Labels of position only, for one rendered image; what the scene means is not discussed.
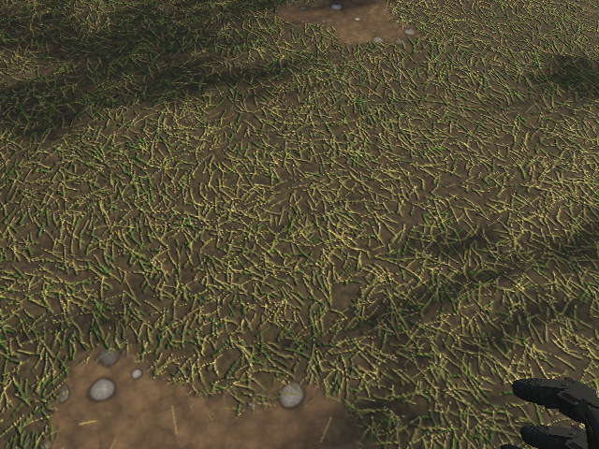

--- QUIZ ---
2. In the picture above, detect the robot right hand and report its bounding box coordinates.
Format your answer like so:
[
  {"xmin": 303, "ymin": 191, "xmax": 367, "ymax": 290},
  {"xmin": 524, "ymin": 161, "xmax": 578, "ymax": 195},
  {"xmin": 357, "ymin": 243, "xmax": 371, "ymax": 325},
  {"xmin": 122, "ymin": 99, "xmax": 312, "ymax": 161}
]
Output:
[{"xmin": 501, "ymin": 377, "xmax": 599, "ymax": 449}]

